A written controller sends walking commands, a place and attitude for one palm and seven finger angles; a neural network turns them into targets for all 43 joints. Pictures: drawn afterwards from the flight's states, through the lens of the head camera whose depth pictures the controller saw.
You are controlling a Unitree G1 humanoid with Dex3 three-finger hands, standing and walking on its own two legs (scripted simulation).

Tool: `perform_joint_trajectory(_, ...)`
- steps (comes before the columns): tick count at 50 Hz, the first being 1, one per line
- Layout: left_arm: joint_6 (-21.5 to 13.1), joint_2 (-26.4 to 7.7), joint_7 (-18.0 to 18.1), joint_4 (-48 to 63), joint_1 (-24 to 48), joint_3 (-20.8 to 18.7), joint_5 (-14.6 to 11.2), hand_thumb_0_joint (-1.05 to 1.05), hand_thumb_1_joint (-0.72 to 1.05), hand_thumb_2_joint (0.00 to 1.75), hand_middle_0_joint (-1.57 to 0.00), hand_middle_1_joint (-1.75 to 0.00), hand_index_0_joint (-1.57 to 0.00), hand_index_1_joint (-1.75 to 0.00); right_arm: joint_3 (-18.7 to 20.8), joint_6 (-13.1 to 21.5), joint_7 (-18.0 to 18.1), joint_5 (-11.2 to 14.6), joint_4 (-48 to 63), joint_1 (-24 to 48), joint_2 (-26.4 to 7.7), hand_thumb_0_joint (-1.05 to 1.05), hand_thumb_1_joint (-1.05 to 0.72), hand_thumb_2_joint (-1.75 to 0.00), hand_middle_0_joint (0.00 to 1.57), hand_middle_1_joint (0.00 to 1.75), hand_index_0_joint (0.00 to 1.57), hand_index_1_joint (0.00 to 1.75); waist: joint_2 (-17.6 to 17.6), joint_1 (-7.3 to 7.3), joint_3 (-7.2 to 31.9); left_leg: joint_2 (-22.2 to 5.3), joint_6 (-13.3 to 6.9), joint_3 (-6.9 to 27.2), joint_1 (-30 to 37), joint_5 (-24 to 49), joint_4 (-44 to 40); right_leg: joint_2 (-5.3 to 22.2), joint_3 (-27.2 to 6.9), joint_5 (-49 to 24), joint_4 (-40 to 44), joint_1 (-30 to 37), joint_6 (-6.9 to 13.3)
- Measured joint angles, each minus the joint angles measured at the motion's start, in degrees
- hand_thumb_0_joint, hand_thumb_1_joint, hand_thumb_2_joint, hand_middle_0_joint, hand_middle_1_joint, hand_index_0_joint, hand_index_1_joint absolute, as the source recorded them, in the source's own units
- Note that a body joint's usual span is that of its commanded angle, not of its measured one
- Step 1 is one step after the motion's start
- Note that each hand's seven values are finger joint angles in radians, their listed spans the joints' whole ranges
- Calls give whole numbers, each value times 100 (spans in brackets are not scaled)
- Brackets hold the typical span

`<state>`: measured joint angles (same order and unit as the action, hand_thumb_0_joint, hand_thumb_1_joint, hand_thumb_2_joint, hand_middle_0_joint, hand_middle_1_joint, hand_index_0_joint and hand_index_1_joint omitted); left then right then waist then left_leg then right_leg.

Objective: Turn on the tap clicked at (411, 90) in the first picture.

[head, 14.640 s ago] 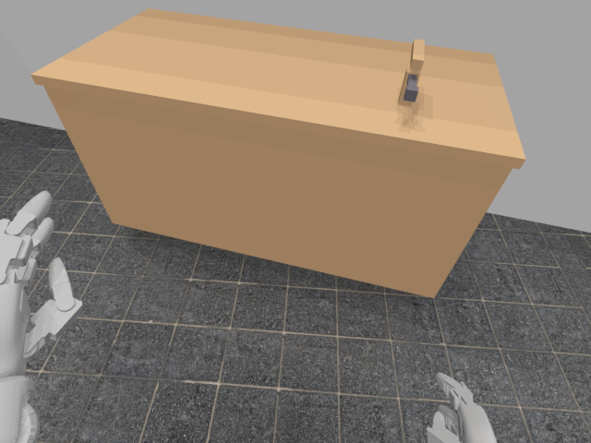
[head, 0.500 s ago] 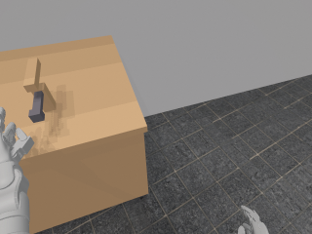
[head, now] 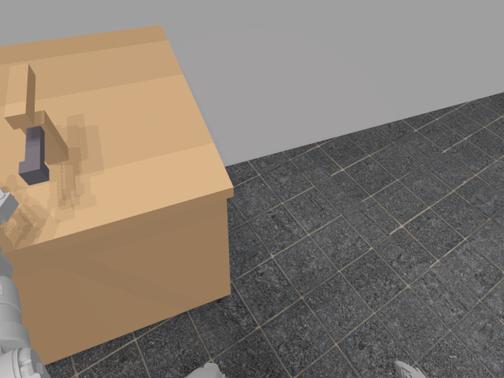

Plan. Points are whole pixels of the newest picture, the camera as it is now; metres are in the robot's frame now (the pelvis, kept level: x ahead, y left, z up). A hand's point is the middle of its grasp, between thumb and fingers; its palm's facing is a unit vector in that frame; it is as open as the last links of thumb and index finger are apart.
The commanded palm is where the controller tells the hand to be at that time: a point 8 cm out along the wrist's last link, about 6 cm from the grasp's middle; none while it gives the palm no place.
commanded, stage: reach beside the lever's end, fingers flat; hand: left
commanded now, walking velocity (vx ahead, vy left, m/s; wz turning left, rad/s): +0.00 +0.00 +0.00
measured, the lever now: (34, 171) +0.38 +0.36 +0.10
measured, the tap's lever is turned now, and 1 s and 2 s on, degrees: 0 2 26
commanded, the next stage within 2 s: push the lever round in 0.36 s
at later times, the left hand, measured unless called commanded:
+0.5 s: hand (14, 198) +0.35 +0.38 +0.08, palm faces +0.61 -0.79 -0.06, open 7.8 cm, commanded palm +0.29 +0.40 +0.09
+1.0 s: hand (40, 194) +0.36 +0.34 +0.08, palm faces +0.61 -0.79 -0.08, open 7.8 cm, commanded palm +0.31 +0.37 +0.09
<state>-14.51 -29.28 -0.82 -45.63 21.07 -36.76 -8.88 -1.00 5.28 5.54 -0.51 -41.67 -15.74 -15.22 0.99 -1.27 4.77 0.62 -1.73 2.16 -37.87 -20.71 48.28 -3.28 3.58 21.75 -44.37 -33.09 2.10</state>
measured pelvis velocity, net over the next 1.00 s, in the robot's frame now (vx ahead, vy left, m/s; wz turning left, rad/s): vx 0.01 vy -0.01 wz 0.01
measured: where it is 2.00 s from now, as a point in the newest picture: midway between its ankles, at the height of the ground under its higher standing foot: outside the picture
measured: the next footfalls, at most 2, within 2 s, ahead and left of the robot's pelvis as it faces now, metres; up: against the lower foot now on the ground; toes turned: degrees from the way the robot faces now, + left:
none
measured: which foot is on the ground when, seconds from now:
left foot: down 0.00-1.00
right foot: down 0.00-1.00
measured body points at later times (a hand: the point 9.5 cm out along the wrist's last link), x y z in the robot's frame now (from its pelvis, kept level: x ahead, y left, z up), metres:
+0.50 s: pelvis +0.01 +0.01 +0.00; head +0.05 +0.03 +0.45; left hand +0.31 +0.42 +0.09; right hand +0.13 -0.24 -0.10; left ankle +0.03 +0.10 -0.70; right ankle +0.00 -0.10 -0.70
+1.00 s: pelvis +0.01 -0.01 +0.00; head +0.06 +0.00 +0.45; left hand +0.32 +0.38 +0.09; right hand +0.13 -0.27 -0.11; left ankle +0.03 +0.10 -0.70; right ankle +0.00 -0.10 -0.70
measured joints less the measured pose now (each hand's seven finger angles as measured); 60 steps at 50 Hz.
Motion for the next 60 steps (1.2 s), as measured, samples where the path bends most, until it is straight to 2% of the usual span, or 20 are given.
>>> perform_joint_trajectory(4,-58,-103,-74,-122,85,-62,10,2,90,90,-16,-15,-15,-15,2,-50,-34,-5,55,-55,-2,1,-90,-90,21,30,20,30,-14,-26,0,-12,-22,-8,-133,-47,111,-12,-6,19,-64,-115,-20)
perform_joint_trajectory(9,-96,13,-100,187,-64,13,-46,2,90,90,-16,-15,-15,-15,24,-94,-68,5,102,-125,-2,1,-90,-90,21,30,20,30,-1,-21,16,-10,-54,-27,-148,-84,146,-11,-27,22,-47,-110,-56)
perform_joint_trajectory(16,118,290,66,662,-374,197,-81,2,90,90,-16,-15,-15,-15,5,-103,-67,32,172,-101,51,1,-90,-90,21,30,20,30,18,-7,71,28,-101,-57,7,-89,56,27,-61,20,55,51,-104)
perform_joint_trajectory(26,178,438,245,988,-446,377,-19,2,90,90,-16,-15,-15,-15,-41,-20,-40,12,224,125,127,1,-90,-90,21,30,20,30,23,75,50,56,-90,-21,126,-82,3,50,-28,29,108,185,-101)
perform_joint_trajectory(33,385,539,300,975,-367,585,-15,2,90,90,-16,-15,-15,-15,-57,7,-13,39,224,199,122,1,-90,-90,21,30,20,30,41,124,57,76,-64,14,198,-39,-88,65,4,24,155,247,-73)
perform_joint_trajectory(42,279,595,459,968,-346,569,90,2,90,90,-16,-15,-15,-15,-34,-7,-26,23,189,194,105,1,-90,-90,21,30,20,30,34,82,33,17,5,29,208,-51,-84,7,14,43,116,231,2)
perform_joint_trajectory(52,251,498,495,666,-212,479,107,2,91,91,-16,-15,-15,-15,0,-49,-4,24,60,74,60,1,-90,-90,21,30,20,30,38,33,19,-29,72,57,180,-37,-103,-40,38,45,100,182,73)
perform_joint_trajectory(60,182,597,522,811,-369,501,64,5,93,91,-16,-15,-15,-15,42,-77,-34,37,39,21,46,1,-90,-90,21,30,20,30,55,3,38,-59,93,25,238,-48,-122,-68,2,51,93,213,96)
